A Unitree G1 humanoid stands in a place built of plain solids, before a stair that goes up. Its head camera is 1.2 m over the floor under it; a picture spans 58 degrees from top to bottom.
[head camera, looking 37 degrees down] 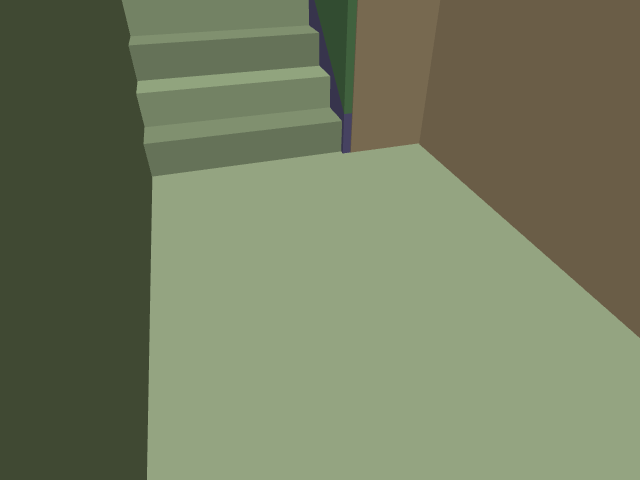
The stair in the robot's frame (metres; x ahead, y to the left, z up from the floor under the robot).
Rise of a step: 0.20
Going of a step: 0.24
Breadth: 1.15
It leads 17 degrees to the left of straight ahead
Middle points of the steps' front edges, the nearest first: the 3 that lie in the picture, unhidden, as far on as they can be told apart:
2.36 0.41 0.20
2.59 0.48 0.40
2.82 0.55 0.60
